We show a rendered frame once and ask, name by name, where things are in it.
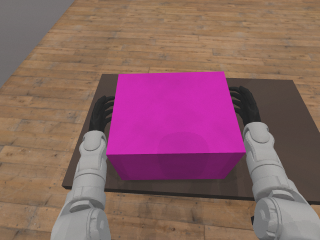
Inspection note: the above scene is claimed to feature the robot right forearm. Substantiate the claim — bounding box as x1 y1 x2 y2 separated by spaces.
243 122 320 221

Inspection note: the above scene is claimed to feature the left robot hand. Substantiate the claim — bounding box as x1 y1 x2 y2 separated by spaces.
88 95 115 133

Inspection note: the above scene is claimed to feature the robot left forearm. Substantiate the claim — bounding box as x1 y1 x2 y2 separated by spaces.
50 130 108 240

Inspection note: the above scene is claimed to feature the right robot upper arm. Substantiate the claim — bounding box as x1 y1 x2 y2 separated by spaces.
253 196 320 240

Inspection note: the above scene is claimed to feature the carton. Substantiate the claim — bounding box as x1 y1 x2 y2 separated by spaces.
106 71 246 180

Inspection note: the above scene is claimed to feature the left robot upper arm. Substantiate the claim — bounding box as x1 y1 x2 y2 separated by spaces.
51 207 111 240

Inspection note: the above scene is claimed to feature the right robot hand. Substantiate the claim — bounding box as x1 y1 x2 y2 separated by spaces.
228 86 261 127

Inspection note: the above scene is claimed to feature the table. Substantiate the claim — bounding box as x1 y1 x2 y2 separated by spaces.
61 73 320 225

